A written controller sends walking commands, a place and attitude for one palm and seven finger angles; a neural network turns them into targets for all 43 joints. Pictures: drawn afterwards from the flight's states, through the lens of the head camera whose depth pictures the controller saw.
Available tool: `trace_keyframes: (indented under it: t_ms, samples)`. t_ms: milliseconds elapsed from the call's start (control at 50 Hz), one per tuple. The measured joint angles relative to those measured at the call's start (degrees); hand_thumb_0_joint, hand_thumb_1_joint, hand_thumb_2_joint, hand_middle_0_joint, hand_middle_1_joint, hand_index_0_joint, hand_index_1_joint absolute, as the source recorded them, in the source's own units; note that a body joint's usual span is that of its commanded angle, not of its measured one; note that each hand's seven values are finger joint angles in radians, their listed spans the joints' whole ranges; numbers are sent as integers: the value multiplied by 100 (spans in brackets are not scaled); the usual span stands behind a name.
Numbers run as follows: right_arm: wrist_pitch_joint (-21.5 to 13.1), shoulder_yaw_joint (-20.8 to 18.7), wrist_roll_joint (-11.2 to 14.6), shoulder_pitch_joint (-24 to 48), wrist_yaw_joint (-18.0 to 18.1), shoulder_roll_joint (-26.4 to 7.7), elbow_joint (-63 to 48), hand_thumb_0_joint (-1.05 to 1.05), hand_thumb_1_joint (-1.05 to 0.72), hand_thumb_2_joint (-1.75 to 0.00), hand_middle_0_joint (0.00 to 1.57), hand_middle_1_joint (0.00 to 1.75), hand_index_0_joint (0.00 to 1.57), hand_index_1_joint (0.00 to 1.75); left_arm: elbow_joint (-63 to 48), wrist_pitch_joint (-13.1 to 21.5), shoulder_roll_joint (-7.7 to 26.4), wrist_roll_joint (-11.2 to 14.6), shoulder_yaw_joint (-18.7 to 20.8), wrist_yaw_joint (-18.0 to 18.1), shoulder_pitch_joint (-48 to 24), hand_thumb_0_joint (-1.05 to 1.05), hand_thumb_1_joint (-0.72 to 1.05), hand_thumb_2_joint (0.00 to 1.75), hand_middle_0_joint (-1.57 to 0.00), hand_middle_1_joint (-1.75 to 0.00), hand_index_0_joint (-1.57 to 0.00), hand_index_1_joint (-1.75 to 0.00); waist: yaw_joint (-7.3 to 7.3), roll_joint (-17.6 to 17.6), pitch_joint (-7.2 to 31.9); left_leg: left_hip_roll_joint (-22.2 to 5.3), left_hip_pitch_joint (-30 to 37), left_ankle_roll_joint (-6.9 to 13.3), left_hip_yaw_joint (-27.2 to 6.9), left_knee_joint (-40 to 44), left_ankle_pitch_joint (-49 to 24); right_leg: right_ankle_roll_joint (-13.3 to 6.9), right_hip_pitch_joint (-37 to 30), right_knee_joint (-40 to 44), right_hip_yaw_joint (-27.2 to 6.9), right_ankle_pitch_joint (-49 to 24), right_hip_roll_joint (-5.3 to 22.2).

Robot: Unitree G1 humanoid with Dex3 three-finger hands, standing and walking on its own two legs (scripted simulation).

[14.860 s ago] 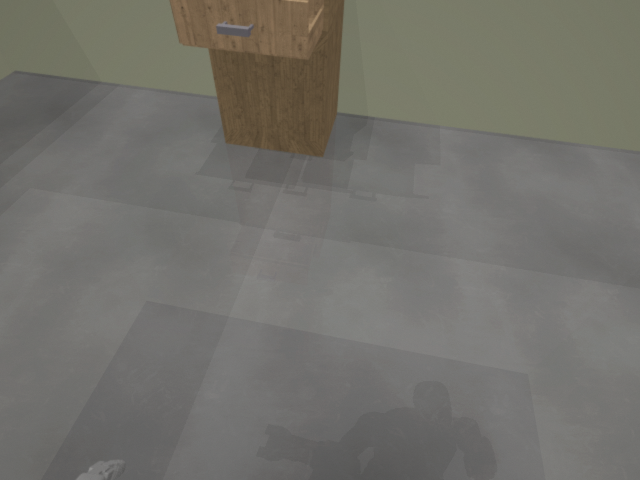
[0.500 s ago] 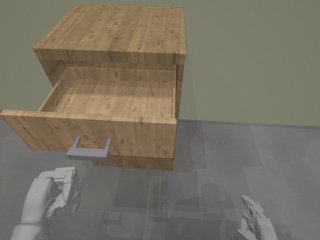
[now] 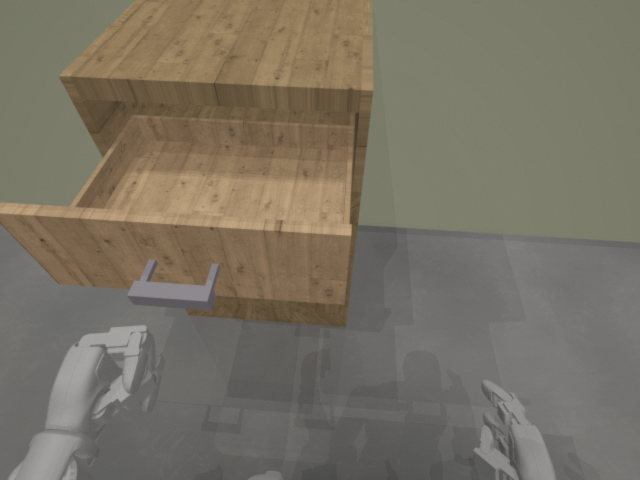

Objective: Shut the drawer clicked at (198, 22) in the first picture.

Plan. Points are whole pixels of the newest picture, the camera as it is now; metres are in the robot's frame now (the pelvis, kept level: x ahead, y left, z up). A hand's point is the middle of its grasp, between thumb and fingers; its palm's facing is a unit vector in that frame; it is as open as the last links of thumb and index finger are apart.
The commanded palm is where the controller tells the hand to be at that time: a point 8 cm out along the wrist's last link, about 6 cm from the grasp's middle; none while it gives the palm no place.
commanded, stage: bring the fist close to the handle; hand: left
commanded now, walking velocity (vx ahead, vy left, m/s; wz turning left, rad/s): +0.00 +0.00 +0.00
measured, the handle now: (177, 281) +0.38 +0.24 +0.00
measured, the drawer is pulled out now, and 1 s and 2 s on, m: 0.28 0.28 0.20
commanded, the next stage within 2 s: push the drawer shut in 1.08 s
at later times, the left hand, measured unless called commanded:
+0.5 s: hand (181, 351) +0.27 +0.19 +0.01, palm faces -0.04 -1.00 -0.05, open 3.3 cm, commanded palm +0.25 +0.25 +0.01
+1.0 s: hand (197, 340) +0.29 +0.19 -0.01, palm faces -0.04 -1.00 -0.06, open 3.3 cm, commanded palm +0.27 +0.24 +0.00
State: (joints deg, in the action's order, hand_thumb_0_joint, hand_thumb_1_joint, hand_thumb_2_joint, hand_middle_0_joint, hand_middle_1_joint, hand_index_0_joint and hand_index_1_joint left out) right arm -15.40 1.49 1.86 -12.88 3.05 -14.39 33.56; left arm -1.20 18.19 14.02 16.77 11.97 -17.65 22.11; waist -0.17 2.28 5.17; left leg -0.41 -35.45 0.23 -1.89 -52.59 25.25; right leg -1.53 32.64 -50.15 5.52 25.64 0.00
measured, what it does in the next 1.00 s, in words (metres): stands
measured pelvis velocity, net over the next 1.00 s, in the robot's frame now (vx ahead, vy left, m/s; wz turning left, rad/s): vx -0.01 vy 0.01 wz -0.03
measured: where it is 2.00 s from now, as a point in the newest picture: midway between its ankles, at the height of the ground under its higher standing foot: outside the picture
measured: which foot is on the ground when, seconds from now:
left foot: down 0.00-1.00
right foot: down 0.00-1.00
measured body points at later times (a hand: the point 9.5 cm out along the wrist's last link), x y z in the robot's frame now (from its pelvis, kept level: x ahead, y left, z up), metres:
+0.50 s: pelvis -0.01 +0.01 -0.03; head +0.06 +0.01 +0.42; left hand +0.26 +0.25 +0.02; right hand +0.15 -0.23 -0.12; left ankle +0.01 +0.12 -0.69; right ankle +0.00 -0.10 -0.69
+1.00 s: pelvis -0.01 +0.01 -0.04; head +0.08 +0.02 +0.40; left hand +0.29 +0.24 +0.00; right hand +0.14 -0.23 -0.14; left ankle +0.01 +0.12 -0.69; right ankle +0.00 -0.10 -0.69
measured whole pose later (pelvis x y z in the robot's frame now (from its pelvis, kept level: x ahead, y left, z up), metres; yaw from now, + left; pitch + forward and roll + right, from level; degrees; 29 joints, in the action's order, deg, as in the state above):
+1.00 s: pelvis -0.01 +0.01 -0.04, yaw -2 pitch +18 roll -2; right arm -6.3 1.2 0.9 -12.9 1.4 -14.1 31.5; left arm 12.3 22.3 13.5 12.6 9.5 -11.4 4.4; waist 1.6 1.9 8.0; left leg -0.4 -54.2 1.5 -0.3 -66.2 29.7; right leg -0.5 51.9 -64.0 3.9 29.7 0.5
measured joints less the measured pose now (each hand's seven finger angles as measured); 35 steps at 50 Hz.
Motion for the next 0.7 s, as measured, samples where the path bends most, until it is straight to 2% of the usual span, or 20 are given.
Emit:
trace_keyframes:
  t_ms: [280, 700]
  samples:
    - [210, -29, -52, -117, -39, -22, -34, 1, -91, -90, 20, 30, 20, 30, 663, 266, -8, -107, -46, 120, -686, 1, 90, 90, -140, -160, -140, -160, 123, -17, 79, 12, -688, 56, 85, -508, 152, 47, 719, -528, -83, 135, 31]
    - [608, -33, -139, 35, -149, 6, -98, 1, -91, -90, 20, 30, 21, 30, 1529, 463, -57, -387, -176, 426, -1864, 1, 90, 90, -140, -160, -140, -160, 171, -63, 260, 16, -1834, 123, 158, -1360, 423, 98, 1885, -1385, -155, 387, 61]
